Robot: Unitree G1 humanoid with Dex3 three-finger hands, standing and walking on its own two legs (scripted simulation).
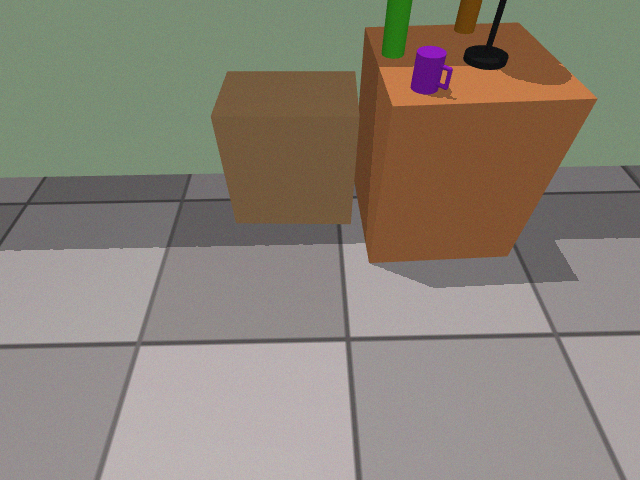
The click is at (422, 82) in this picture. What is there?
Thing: mug
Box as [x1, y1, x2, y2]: [411, 46, 452, 94]
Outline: 418,48 411,81 411,88 416,92 426,94 435,92 439,86 446,89 448,86 452,70 451,67 443,64 446,52 443,49 435,46 423,46
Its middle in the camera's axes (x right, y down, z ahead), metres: +0.32 -0.47 +1.08
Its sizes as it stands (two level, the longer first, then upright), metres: 0.113 0.079 0.102
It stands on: a support 0.70 m high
